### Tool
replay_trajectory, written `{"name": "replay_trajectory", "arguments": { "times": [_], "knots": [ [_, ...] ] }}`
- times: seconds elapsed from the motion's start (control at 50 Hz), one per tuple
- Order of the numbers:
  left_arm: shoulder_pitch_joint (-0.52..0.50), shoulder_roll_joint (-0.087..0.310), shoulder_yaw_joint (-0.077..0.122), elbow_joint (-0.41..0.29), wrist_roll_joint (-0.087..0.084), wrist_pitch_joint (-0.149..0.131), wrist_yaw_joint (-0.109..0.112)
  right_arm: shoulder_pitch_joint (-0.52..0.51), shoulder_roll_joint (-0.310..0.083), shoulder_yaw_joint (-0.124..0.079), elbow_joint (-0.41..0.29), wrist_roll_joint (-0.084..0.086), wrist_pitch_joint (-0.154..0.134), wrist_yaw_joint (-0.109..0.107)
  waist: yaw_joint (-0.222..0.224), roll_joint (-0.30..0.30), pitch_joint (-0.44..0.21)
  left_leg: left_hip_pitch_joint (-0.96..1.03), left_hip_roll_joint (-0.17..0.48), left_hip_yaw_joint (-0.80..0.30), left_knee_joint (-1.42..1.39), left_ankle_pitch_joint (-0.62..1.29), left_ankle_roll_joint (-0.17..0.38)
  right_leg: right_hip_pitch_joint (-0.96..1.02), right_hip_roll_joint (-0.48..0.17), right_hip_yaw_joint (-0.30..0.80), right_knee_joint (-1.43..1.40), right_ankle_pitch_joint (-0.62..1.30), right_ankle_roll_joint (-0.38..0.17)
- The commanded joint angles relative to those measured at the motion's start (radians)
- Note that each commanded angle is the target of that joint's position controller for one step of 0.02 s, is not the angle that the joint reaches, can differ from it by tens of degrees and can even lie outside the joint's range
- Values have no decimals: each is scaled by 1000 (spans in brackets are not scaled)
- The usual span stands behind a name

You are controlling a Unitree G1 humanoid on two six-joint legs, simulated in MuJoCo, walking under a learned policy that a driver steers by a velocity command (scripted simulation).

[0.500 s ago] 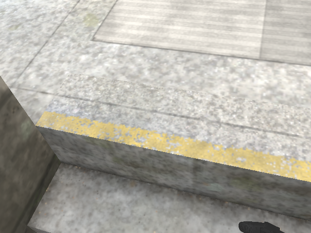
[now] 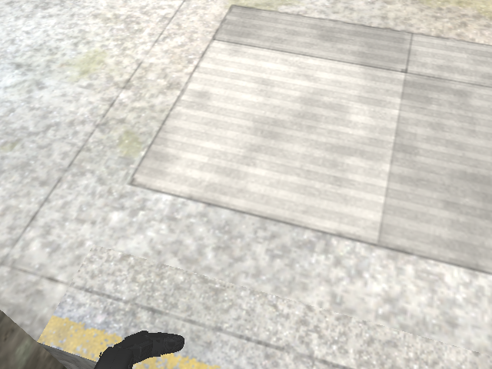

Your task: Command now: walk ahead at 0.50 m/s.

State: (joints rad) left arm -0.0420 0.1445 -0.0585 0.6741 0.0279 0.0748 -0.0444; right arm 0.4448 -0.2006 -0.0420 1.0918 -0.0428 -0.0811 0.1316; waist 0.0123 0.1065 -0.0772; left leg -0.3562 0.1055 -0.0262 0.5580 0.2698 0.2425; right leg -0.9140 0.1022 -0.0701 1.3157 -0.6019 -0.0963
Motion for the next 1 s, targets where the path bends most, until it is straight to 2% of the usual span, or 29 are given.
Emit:
{"name": "replay_trajectory", "arguments": {
  "times": [0.02, 0.04, 0.06, 0.1, 0.14, 0.18, 0.2, 0.24, 0.28, 0.3, 0.32, 0.36, 0.38, 0.42, 0.44, 0.46, 0.48, 0.5, 0.54, 0.56, 0.6, 0.66, 0.72, 0.8, 0.9, 0.94, 0.96, 0.98, 1.0],
  "knots": [
    [345, 119, 105, 197, -21, -48, 109, -301, 52, -18, -305, -38, -59, -97, 125, -255, -114, -538, -226, -203, 1340, -255, -101, 589, -230, 928, -863, -254, -216],
    [321, 86, 102, 243, -16, -71, 107, -325, 151, 13, -381, -26, -52, -107, 60, -180, 1, -715, -247, -234, 1568, -270, -94, 546, -243, 801, -784, -164, -192],
    [299, 49, 55, 261, 25, -109, -8, -261, -8, 16, -220, 70, 15, -37, 56, -229, 164, -998, -264, -440, 1484, -300, -6, 539, -268, 729, -762, -60, -184],
    [372, -56, 38, 381, 19, -134, -36, -261, 9, 26, -252, 7, 15, -27, -16, -68, 121, -1158, -234, -365, 1468, -418, 61, 622, -236, 567, -754, 134, -176],
    [346, -58, 21, 388, 61, -133, -50, -244, 56, 71, -243, -34, 26, -46, -85, -70, 32, -1175, -196, -249, 1433, -330, 65, 600, -228, 476, -856, 170, -165],
    [225, 19, 47, 340, 54, -143, -56, -316, 24, 82, -257, -10, 36, -61, -106, -132, 5, -1114, -133, -109, 1606, -421, 15, 454, -249, 406, -979, 169, -165],
    [269, 30, 47, 361, 69, -154, -48, -422, 41, 96, -308, 0, 38, -67, -106, -165, 61, -1153, -109, -75, 1706, -519, 14, 420, -252, 372, -1016, 202, -157],
    [431, 41, 32, 426, 101, -182, -51, -597, 11, 111, -368, -2, 43, -77, -47, -30, 59, -1211, -49, 0, 1431, -462, 26, 523, -246, 304, -1053, 251, -124],
    [645, 70, 40, 473, 89, -182, -83, -919, -52, 103, -483, -11, 85, -78, 64, -178, 3, -1089, -7, 175, 1191, -521, 8, 539, -281, 308, -1182, 445, -169],
    [688, 54, 34, 516, 75, -172, -103, -1025, -4, 126, -527, -6, 111, -74, 87, -198, 48, -929, -5, 135, 1071, -682, 17, 407, -327, 320, -1304, 463, -169],
    [625, 93, 43, 489, 30, -176, -115, -979, 5, 128, -522, -19, 124, -52, 16, -262, 21, -695, -41, 249, 948, -731, -16, 348, -330, 263, -1342, 721, -204],
    [689, 183, 58, 485, 25, -211, -133, -853, 9, 129, -468, 3, 104, -34, -23, -330, -62, -645, -130, 278, 931, -746, -56, 635, -349, 200, -1163, 1727, -233],
    [695, 217, 75, 494, 25, -220, -128, -788, -11, 121, -440, -18, 102, -37, -47, -359, -133, -601, -156, 240, 783, -820, -53, 821, -379, 192, -1100, 1942, -202],
    [688, 279, 116, 499, 85, -220, -128, -441, -37, 105, -321, 10, 97, -43, -120, -290, -308, -103, -137, 33, 695, -660, -13, 639, -334, 163, -793, 2202, -109],
    [690, 232, 108, 472, 110, -210, -134, -247, -114, 80, -261, 13, 110, -48, -193, -95, -404, 169, -44, -233, 466, -824, 33, 419, -277, 226, -569, 1975, -128],
    [675, 60, 82, 513, 120, -184, -134, -64, -151, 61, -145, -24, 101, -56, -226, 153, -367, 247, 110, -555, 184, -864, 93, 216, -134, 230, -190, 931, -107],
    [631, 63, 99, 540, 68, -169, -117, 13, -175, 41, -144, -32, 68, -57, -256, 142, -252, -16, 200, -852, -37, -1095, 123, 153, -75, 337, 460, 782, -74],
    [572, 25, 92, 504, 47, -177, -100, -125, -173, 52, -107, -3, 21, -72, -158, 54, -128, -119, 198, -786, -55, -1121, 90, 27, -77, 362, 703, 783, -74],
    [396, 33, 81, 375, 27, -194, -53, -285, -16, 71, -60, 28, -17, -70, -61, -179, -134, -48, 241, -543, -44, -696, 76, -101, -73, 336, 812, 624, -106],
    [386, 26, 76, 358, 25, -175, -42, -320, 82, 94, -34, 12, -23, -68, -10, -214, -148, -8, 239, -445, -45, -508, 27, -136, -99, 340, 731, 664, -116],
    [335, 7, 79, 327, 46, -146, -50, -353, 126, 85, -32, 9, -55, -92, 54, -184, -81, 12, 169, -176, -67, -384, -33, -162, -172, 282, 551, 531, -111],
    [239, -17, 85, 282, 13, -166, -42, -456, 103, 58, -123, -33, -77, -108, 90, -101, -3, -121, 89, 86, -266, -390, -67, -6, -208, 195, 292, 473, -102],
    [119, 77, 106, 203, 31, -175, -58, -411, -5, 28, -152, -62, -85, -119, 63, -79, -29, -61, 44, 267, -363, -249, -98, 135, -251, 107, -82, 584, -56],
    [0, 58, 104, 174, 1, -134, -59, -178, -77, 1, -109, -36, -105, -77, 3, -49, 40, 229, 152, 254, -392, -1, -57, 202, -216, 62, -459, 605, 14],
    [-37, 95, 133, 153, 16, -152, -30, -94, -97, -17, -83, -5, -61, -100, 14, -24, 85, 551, 211, 251, -259, 229, -80, 260, -116, 11, -799, 592, -13],
    [36, 188, 167, 177, 2, -177, -5, -107, -82, -15, -117, -7, -54, -108, 33, -55, -29, 489, 137, 292, -85, 329, -141, 548, -46, 19, -790, 710, -80],
    [118, 246, 180, 182, 1, -175, 13, -7, -20, 1, -141, -19, -64, -134, -11, -153, -203, 339, 75, 312, 78, 145, -223, 856, -102, 96, -663, 1003, -190],
    [296, 277, 185, 198, -11, -167, 37, 52, -5, 21, -179, -15, -77, -160, 39, -276, -371, 13, -7, 223, 298, -156, -336, 1261, -220, 358, -669, 913, -317],
    [495, 260, 174, 278, 6, -160, 43, -41, -45, 13, -180, -21, -59, -127, 124, -321, -348, -218, -143, 175, 540, -796, -368, 1420, -350, 648, -894, 927, -383]
  ]
}}
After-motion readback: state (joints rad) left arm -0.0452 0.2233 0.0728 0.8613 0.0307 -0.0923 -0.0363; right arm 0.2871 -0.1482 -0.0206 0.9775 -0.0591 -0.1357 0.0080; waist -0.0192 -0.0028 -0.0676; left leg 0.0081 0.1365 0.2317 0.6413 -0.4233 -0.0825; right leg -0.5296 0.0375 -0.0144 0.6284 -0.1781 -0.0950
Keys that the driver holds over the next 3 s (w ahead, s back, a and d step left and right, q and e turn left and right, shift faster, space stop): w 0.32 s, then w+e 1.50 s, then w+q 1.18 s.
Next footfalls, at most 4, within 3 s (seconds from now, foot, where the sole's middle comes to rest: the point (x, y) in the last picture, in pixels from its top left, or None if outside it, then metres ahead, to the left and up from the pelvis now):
0.40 left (201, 322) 0.44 0.14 -0.42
0.94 right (341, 215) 0.69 -0.16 -0.42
1.42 left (278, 121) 0.99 -0.03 -0.42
1.96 right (413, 125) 0.97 -0.39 -0.42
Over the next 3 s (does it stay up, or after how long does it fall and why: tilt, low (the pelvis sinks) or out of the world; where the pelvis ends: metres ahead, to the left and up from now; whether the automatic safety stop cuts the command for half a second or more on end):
stays up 1.43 -0.55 0.33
